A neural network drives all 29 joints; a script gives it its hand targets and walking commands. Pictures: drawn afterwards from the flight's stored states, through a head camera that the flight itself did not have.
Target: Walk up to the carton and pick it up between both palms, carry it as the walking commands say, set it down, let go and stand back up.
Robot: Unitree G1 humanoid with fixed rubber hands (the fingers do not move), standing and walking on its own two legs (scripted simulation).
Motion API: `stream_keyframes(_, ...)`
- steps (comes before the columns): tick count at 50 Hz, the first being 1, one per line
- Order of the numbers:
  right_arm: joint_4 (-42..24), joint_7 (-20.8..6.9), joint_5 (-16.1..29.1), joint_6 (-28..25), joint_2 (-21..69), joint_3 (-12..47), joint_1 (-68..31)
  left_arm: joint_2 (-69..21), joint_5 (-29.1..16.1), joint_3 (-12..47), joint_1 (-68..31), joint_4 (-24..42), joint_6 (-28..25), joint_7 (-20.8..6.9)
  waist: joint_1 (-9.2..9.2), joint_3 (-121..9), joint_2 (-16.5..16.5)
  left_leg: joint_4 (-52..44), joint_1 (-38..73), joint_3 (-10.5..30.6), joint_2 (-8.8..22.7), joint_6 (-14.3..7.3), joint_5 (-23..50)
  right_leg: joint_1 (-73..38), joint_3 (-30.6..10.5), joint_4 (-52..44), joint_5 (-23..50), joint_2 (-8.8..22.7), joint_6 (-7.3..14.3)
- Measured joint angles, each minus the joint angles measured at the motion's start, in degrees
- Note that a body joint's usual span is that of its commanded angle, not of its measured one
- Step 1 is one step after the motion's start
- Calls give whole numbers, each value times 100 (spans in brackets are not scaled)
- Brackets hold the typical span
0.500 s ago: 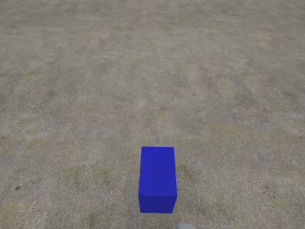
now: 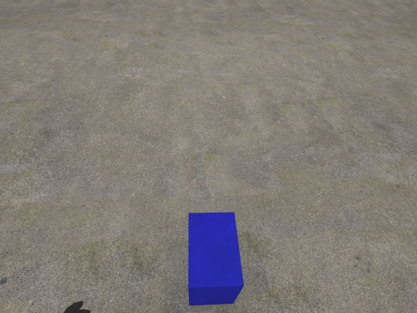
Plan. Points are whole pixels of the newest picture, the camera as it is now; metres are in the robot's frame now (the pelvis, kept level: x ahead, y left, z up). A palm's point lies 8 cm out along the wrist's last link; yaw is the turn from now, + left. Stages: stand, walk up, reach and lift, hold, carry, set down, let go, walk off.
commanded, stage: walk up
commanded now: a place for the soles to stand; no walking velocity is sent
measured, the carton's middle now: (211, 259) +0.43 -0.04 -0.61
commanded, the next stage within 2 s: reach and lift in 1.74 s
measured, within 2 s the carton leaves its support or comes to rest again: neither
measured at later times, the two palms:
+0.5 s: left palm out of the picture +0.09 +0.28 -0.11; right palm out of the picture +0.09 -0.29 -0.11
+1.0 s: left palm out of the picture +0.11 +0.25 -0.10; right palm out of the picture +0.08 -0.35 -0.10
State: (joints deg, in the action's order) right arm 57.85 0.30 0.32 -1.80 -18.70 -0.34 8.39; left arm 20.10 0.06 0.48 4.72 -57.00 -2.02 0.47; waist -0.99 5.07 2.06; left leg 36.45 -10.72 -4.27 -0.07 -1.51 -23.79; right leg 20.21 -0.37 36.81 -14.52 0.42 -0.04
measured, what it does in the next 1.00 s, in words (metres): stands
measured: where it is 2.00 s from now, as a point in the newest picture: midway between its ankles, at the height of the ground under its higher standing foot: outside the picture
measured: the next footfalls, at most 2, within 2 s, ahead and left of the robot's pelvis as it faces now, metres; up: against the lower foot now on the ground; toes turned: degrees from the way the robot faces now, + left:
none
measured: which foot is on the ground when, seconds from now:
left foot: down 0.00-1.00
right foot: down 0.00-1.00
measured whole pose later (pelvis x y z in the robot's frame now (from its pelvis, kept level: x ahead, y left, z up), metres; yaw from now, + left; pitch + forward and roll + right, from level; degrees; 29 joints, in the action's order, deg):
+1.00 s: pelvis +0.01 -0.04 +0.02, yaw -1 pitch -1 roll +1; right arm 63.2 1.3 -1.3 -1.3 -20.7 -0.8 7.5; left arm 19.1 1.0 -1.8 4.6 -62.0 0.9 -1.0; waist -0.1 2.8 1.4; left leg 21.9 -3.3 -4.2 2.5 2.3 -17.0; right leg 14.9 1.2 26.8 -10.6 -1.9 3.4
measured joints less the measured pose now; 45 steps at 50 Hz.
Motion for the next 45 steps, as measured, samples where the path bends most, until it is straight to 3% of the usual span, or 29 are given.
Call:
stream_keyframes(7, 74, 51, -14, 42, -40, -27, -300, 54, -26, 19, -273, -276, 105, 31, -5, 31, 66, -273, 207, -44, 8, -12, 86, -195, 21, -263, 83, 6, -29)
stream_keyframes(29, 657, -42, -102, 171, 56, -72, -373, -144, 74, -57, 50, -962, 97, -12, 132, -146, -192, -1323, 762, -95, 13, 99, 609, -591, 29, -974, 416, -14, 68)
stream_keyframes(45, 565, 96, -149, 50, -165, -73, -128, -70, 98, -237, 20, -579, 286, -128, 91, -161, -73, -1402, 747, -7, 189, 319, 660, -540, 138, -948, 376, -170, 285)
